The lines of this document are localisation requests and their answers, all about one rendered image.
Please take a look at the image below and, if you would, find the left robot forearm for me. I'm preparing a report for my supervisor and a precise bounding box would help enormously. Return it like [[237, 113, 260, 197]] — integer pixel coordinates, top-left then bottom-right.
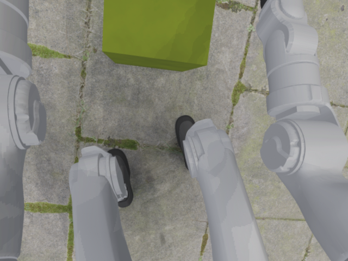
[[0, 0, 32, 78]]

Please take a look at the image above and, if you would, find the robot right thigh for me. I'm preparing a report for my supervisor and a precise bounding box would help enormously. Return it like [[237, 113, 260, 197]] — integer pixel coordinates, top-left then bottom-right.
[[183, 127, 269, 261]]

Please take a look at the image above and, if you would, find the right robot forearm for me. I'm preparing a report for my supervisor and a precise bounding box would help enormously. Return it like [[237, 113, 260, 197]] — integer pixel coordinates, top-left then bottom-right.
[[256, 0, 343, 131]]

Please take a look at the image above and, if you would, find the robot right upper arm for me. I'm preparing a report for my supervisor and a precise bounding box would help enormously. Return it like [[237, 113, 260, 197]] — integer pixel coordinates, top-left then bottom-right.
[[260, 119, 348, 261]]

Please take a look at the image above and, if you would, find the robot left upper arm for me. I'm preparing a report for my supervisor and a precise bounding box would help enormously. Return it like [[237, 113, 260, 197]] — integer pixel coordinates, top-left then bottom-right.
[[0, 74, 47, 261]]

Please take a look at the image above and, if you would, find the right robot foot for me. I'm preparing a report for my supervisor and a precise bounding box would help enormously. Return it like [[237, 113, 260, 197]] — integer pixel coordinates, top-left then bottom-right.
[[175, 115, 195, 170]]

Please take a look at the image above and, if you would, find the carton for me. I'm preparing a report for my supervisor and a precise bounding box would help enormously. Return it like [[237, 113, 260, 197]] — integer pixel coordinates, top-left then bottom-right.
[[102, 0, 216, 72]]

